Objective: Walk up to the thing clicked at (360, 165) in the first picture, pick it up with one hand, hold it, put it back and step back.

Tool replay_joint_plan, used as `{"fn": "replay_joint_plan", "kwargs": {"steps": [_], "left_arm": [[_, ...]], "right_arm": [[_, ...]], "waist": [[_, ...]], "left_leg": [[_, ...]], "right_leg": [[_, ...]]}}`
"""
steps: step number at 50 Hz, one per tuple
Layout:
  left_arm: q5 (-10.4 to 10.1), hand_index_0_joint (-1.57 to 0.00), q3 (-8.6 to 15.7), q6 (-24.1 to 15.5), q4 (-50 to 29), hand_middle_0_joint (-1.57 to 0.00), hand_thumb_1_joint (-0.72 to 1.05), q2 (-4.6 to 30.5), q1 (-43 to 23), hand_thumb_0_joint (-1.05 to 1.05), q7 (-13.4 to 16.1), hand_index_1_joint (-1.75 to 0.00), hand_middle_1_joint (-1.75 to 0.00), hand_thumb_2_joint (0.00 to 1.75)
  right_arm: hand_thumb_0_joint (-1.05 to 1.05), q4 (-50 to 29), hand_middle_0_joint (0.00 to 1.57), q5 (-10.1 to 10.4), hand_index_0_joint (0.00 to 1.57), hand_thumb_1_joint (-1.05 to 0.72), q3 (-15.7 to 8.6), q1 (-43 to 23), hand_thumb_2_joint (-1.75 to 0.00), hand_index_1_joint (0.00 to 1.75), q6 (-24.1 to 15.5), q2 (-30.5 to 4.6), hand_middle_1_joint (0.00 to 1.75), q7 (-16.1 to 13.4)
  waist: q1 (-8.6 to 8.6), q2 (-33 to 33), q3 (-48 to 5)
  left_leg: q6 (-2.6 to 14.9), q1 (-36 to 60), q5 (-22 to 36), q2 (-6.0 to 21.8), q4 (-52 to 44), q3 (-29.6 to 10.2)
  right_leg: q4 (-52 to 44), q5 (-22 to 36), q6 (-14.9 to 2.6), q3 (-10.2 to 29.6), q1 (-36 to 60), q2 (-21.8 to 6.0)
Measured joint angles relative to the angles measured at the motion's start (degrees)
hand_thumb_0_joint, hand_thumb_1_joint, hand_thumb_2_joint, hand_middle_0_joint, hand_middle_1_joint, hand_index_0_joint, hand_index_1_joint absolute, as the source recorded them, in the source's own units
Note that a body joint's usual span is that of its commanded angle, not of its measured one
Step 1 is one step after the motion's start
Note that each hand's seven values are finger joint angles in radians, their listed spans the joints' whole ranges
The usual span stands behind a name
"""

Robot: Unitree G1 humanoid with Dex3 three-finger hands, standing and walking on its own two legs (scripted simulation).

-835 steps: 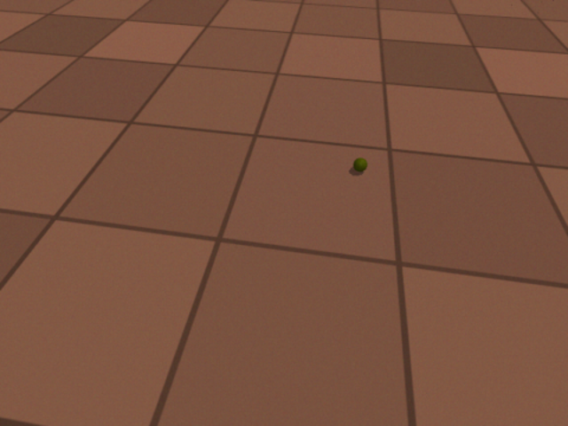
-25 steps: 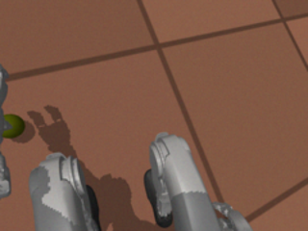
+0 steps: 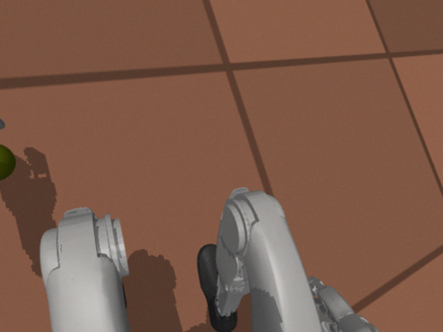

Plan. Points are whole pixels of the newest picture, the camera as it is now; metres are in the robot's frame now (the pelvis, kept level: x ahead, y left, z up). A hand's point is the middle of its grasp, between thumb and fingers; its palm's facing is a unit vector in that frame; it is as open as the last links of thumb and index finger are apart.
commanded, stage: rest palm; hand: left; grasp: from above
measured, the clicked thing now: out of the picture +0.42 +0.35 -0.26
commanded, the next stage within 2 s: close in 1.04 s
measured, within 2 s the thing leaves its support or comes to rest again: neither
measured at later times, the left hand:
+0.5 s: hand out of the picture +0.41 +0.34 -0.22, palm faces -0.46 -0.19 -0.87, open 14.3 cm
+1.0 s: hand out of the picture +0.42 +0.35 -0.24, palm faces -0.43 -0.17 -0.89, open 14.2 cm
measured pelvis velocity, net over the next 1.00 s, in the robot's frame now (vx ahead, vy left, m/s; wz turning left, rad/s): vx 0.00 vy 0.00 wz -0.06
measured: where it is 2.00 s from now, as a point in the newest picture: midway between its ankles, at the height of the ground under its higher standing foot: (169, 316)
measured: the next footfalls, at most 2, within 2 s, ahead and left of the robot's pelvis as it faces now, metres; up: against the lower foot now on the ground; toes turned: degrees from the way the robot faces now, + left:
none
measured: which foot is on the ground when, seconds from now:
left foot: down 0.00-1.00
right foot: down 0.00-1.00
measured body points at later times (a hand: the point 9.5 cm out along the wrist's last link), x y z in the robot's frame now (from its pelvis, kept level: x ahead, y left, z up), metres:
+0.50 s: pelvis +0.00 +0.00 +0.00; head +0.27 +0.10 +0.35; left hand +0.44 +0.35 -0.17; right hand +0.04 -0.26 -0.09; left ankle +0.08 +0.13 -0.26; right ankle +0.10 -0.12 -0.26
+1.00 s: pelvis +0.00 +0.00 -0.01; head +0.26 +0.13 +0.34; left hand +0.44 +0.36 -0.19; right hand +0.09 -0.25 -0.08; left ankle +0.08 +0.13 -0.26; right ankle +0.10 -0.12 -0.26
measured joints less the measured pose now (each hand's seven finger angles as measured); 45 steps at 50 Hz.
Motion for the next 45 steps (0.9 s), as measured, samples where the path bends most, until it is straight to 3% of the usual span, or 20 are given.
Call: {"fn": "replay_joint_plan", "kwargs": {"steps": [3, 6, 12, 16, 20, 25, 33, 39, 45], "left_arm": [[0.1, -0.07, -0.3, 3.6, 3.0, -0.08, -0.53, -0.1, -2.1, 0.00, 1.5, -0.98, -0.98, 1.00], [-0.4, -0.07, 0.4, 6.1, 4.5, -0.08, -0.53, 0.7, -3.8, 0.00, 0.8, -0.98, -0.97, 1.00], [-4.7, -0.07, 2.3, 9.1, 5.0, -0.07, -0.52, 3.2, -4.9, 0.00, -3.4, -0.98, -0.98, 0.99], [-7.3, -0.07, 2.8, 7.9, 3.5, -0.07, -0.51, 4.1, -3.3, 0.00, -7.2, -0.99, -0.99, 0.98], [-8.0, -0.07, 2.6, 4.6, 2.4, -0.07, -0.52, 4.6, -1.8, 0.00, -8.9, -0.99, -1.00, 0.97], [-5.9, -0.07, 4.1, 0.2, 2.5, -0.07, -0.53, 6.1, -0.7, 0.00, -6.5, -0.99, -0.99, 0.99], [-2.3, -0.07, 1.6, 0.8, 5.4, -0.08, -0.53, 6.0, -1.2, 0.00, 0.0, -0.97, -0.96, 1.00], [-2.6, -0.07, 0.4, 4.2, 7.4, -0.08, -0.53, 5.5, -3.1, 0.00, 2.0, -0.97, -0.96, 1.02], [-4.1, -0.07, 1.1, 6.6, 8.6, -0.08, -0.53, 6.5, -4.4, 0.00, 0.8, -0.98, -0.97, 1.01]], "right_arm": [[0.00, -0.1, 0.20, -0.4, 0.20, -0.89, 0.6, -1.0, -0.89, 0.30, -1.2, 0.2, 0.30, 0.7], [0.00, -0.9, 0.20, -0.6, 0.20, -0.89, 1.3, -1.2, -0.89, 0.30, -2.4, 0.3, 0.30, 1.5], [0.00, -2.4, 0.20, -0.5, 0.20, -0.89, 2.3, 0.8, -0.89, 0.30, -3.7, 0.5, 0.30, 2.6], [0.00, -2.3, 0.20, -0.2, 0.20, -0.90, 3.3, 2.7, -0.89, 0.30, -3.2, 0.7, 0.30, 3.0], [0.00, -2.1, 0.20, -0.2, 0.20, -0.89, 4.7, 4.4, -0.89, 0.30, -2.5, 0.5, 0.30, 3.2], [0.00, -2.1, 0.21, -0.7, 0.20, -0.89, 6.1, 5.0, -0.89, 0.30, -2.1, -0.4, 0.30, 3.3], [0.00, -1.7, 0.21, -2.3, 0.20, -0.89, 6.0, 3.4, -0.89, 0.30, -3.6, -2.0, 0.30, 3.0], [0.00, -2.1, 0.20, -2.4, 0.20, -0.89, 6.0, 1.7, -0.89, 0.30, -6.3, -2.4, 0.30, 3.8], [0.00, -3.4, 0.20, -2.1, 0.20, -0.89, 6.2, 0.5, -0.90, 0.30, -7.9, -1.8, 0.30, 4.5]], "waist": [[-1.16, 0.3, -0.6], [-2.28, 0.9, -0.3], [-3.48, 2.6, 1.7], [-3.37, 3.1, 3.4], [-2.95, 2.7, 4.7], [-3.04, 1.3, 5.8], [-3.53, -0.1, 4.3], [-3.93, -0.7, 3.5], [-4.39, -0.6, 3.9]], "left_leg": [[0.19, -0.9, -0.1, 0.1, 0.7, -0.2], [0.35, -1.4, -0.3, 0.2, 1.2, -0.4], [0.37, -1.7, -0.9, 0.5, 1.6, -0.9], [0.11, -1.0, -1.3, 0.6, 1.2, -1.2], [-0.29, -0.2, -1.5, 0.6, 0.9, -1.7], [-0.69, 0.7, -1.5, 0.7, 1.3, -2.6], [-0.40, 0.4, -1.6, 0.9, 2.3, -3.3], [0.02, 0.1, -1.7, 0.8, 2.8, -3.3], [0.21, -0.3, -1.6, 0.6, 2.8, -3.4]], "right_leg": [[0.5, 0.0, 0.20, -0.1, -0.7, 0.1], [0.7, 0.0, 0.41, -0.3, -1.3, 0.4], [0.7, -0.1, 0.58, -0.6, -1.7, 0.7], [0.3, -0.1, 0.38, -0.9, -1.3, 0.9], [-0.2, 0.0, 0.09, -1.3, -0.6, 1.0], [-0.3, 0.4, -0.10, -2.0, 0.2, 1.2], [0.0, 0.7, 0.31, -2.5, 0.3, 1.7], [0.2, 0.6, 0.73, -2.5, 0.3, 1.7], [0.0, 0.4, 0.90, -2.6, 0.3, 1.6]]}}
